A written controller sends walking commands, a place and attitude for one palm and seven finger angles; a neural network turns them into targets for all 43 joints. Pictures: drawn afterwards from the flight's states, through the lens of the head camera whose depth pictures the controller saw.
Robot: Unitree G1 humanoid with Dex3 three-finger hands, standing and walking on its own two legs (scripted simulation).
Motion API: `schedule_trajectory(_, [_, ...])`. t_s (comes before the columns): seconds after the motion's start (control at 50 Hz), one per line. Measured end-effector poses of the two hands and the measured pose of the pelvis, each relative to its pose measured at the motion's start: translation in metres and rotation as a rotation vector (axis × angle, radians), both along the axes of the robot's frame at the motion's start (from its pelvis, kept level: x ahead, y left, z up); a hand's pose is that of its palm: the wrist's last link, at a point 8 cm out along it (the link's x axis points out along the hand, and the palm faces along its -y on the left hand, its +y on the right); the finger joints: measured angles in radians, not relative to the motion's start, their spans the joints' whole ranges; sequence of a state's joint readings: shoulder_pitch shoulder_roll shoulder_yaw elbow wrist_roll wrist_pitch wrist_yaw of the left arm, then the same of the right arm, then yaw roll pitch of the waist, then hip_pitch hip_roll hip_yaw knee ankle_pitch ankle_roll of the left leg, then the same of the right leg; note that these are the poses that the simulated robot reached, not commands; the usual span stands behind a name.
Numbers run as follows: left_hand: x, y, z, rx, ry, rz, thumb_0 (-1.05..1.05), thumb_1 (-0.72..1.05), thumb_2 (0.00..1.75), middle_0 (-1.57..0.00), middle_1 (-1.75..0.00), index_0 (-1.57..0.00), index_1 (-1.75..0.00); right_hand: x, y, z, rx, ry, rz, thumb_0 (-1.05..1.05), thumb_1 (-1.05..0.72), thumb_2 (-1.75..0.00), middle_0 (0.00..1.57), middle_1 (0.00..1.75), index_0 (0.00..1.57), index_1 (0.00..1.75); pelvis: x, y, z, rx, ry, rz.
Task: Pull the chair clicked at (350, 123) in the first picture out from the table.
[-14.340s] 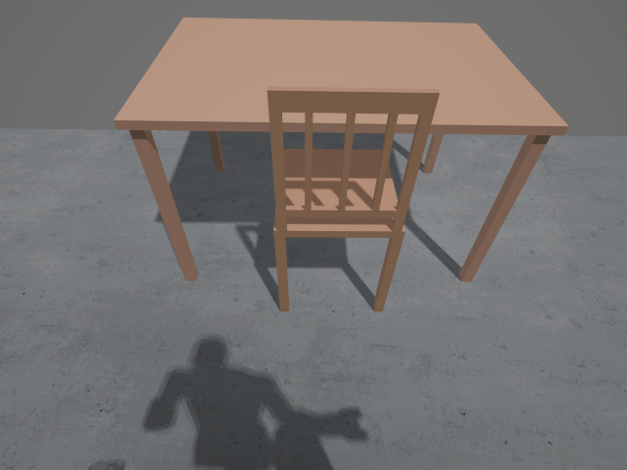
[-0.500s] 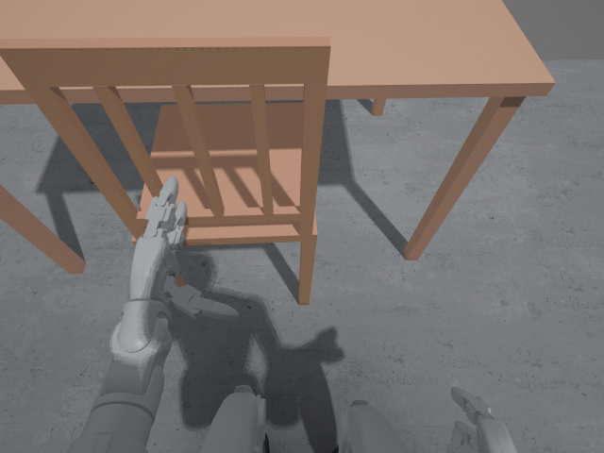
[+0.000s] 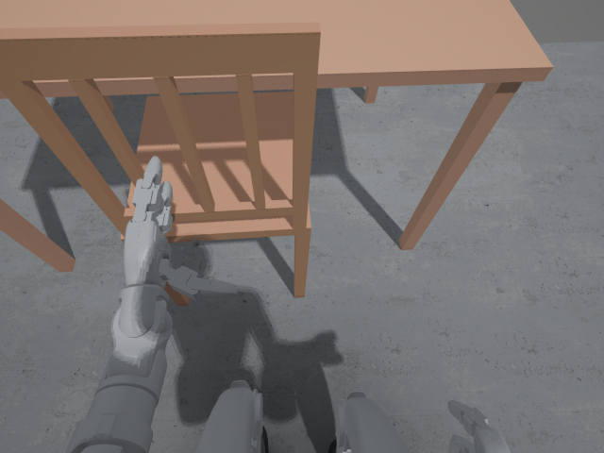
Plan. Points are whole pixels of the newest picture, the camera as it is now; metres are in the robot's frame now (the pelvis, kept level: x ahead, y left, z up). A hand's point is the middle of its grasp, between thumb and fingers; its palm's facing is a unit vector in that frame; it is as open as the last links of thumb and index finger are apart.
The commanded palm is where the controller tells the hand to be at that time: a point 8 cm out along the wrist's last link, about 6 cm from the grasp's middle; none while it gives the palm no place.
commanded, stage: aim the fingers beside a spindle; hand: left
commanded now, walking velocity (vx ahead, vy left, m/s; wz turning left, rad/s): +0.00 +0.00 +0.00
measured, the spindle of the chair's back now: (191, 155) +0.53 +0.17 +0.02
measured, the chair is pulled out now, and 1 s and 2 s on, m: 0.00 0.00 0.00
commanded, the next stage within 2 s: none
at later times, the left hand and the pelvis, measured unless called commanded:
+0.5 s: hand (198, 243) +0.38 +0.14 +0.02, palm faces +0.06 -1.00 -0.05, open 16.9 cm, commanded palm +0.35 +0.19 +0.02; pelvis +0.00 +0.00 +0.00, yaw +1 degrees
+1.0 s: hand (193, 246) +0.37 +0.15 +0.03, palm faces +0.07 -1.00 -0.02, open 16.9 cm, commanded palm +0.36 +0.19 +0.03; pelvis +0.00 +0.00 +0.00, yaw +0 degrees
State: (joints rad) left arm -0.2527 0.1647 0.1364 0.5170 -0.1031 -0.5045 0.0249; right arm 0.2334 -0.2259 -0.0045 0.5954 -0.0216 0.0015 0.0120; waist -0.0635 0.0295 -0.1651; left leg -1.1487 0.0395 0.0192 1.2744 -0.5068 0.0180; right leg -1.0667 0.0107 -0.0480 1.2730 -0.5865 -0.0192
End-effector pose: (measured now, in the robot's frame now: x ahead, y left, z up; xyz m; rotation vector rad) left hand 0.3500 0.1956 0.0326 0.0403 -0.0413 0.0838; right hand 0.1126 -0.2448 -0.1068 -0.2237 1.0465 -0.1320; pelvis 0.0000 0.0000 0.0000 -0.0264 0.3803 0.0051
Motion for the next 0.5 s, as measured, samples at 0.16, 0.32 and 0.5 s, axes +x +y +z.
schedule_trajectory(0.16, [0.002, -0.007, -0.010, -0.011, 0.064, -0.054, -0.01, -0.50, 0.30, -0.05, -0.08, -0.06, -0.08, 0.006, -0.001, 0.000, 0.001, -0.004, 0.021, 0.01, -0.90, -0.90, 0.21, 0.29, 0.20, 0.30, -0.002, -0.001, 0.000, -0.007, -0.001, 0.016])
schedule_trajectory(0.32, [0.003, -0.012, -0.005, -0.012, 0.000, -0.021, -0.01, -0.50, 0.30, -0.06, -0.08, -0.06, -0.08, 0.009, -0.006, 0.001, -0.018, -0.024, 0.007, 0.00, -0.90, -0.90, 0.21, 0.29, 0.20, 0.30, -0.003, -0.003, -0.003, -0.002, 0.004, 0.004])
schedule_trajectory(0.5, [0.007, 0.001, -0.011, 0.005, 0.078, -0.022, -0.01, -0.50, 0.30, -0.06, -0.08, -0.06, -0.08, 0.003, -0.005, -0.001, 0.003, 0.004, 0.012, 0.00, -0.90, -0.90, 0.20, 0.29, 0.20, 0.30, -0.002, -0.005, -0.001, -0.001, 0.001, 0.010])
